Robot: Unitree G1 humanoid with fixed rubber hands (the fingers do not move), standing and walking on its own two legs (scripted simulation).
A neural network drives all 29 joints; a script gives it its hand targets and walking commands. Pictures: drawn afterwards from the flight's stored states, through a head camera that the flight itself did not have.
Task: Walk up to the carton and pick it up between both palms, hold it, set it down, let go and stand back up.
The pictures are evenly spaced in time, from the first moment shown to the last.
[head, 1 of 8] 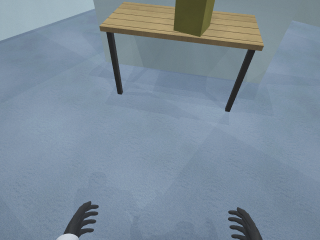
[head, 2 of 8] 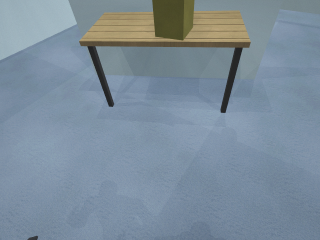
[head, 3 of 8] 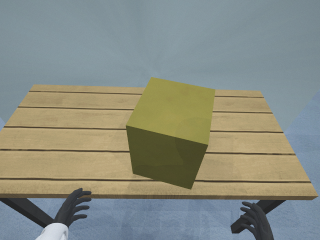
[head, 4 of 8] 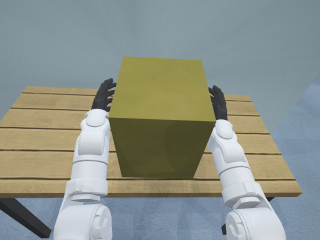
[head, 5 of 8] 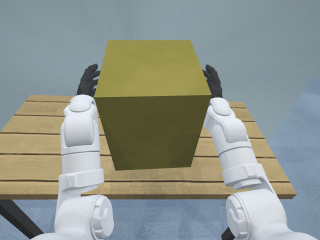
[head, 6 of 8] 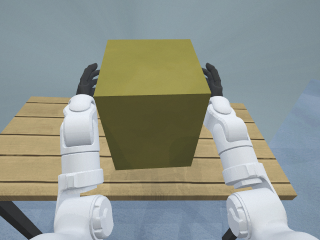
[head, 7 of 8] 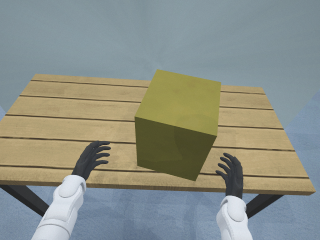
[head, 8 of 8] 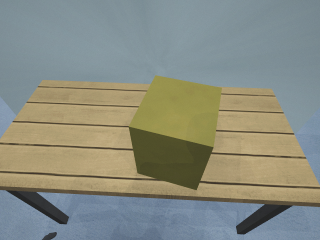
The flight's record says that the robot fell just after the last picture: no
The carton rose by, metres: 0.19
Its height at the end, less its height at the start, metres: +0.00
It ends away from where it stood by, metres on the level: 0.01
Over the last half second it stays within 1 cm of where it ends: yes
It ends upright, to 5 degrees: yes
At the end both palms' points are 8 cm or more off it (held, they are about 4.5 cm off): yes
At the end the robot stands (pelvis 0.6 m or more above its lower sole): yes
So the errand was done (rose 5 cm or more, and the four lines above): yes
